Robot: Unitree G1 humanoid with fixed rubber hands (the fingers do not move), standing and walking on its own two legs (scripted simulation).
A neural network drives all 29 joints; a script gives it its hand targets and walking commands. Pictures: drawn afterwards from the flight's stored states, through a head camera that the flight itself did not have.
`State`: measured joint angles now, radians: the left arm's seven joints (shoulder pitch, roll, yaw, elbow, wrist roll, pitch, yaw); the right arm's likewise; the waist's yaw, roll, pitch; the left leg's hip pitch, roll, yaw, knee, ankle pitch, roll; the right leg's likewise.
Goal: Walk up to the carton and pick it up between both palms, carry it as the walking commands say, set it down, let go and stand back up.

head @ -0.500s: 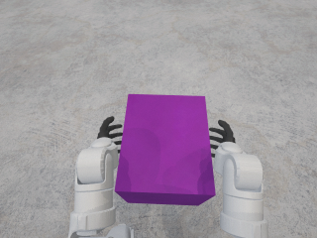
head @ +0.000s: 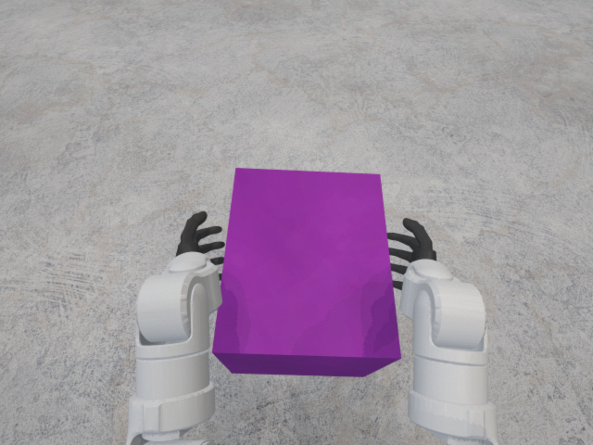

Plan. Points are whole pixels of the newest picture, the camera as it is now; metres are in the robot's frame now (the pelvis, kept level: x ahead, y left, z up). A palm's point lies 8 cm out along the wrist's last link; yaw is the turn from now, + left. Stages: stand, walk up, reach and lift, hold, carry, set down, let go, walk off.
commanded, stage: carry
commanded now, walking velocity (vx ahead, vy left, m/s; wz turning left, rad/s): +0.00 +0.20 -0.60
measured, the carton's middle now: (302, 278) +0.35 +0.02 +0.00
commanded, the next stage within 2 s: none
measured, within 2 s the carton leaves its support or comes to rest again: neither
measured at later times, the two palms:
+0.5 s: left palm (158, 296) +0.27 +0.19 +0.07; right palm (391, 347) +0.22 -0.08 +0.08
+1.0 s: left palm (151, 319) +0.23 +0.18 +0.10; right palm (411, 424) +0.14 -0.08 +0.10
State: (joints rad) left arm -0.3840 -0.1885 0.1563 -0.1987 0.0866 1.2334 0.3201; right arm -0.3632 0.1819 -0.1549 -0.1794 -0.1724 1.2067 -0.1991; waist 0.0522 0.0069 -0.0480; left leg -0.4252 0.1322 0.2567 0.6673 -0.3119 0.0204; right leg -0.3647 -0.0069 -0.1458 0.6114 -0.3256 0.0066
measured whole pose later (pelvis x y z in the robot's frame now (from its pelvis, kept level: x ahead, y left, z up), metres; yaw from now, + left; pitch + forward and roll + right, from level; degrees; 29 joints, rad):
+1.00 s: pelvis -0.09 +0.13 +0.01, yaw -16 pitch +2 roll -1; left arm -0.35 -0.18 0.12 -0.11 0.16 1.25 0.25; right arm -0.34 0.17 -0.17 -0.12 -0.12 1.25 -0.26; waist -0.01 -0.01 -0.09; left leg -0.40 0.09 0.16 0.55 -0.18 0.01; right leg -0.34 -0.01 -0.08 0.55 -0.24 -0.02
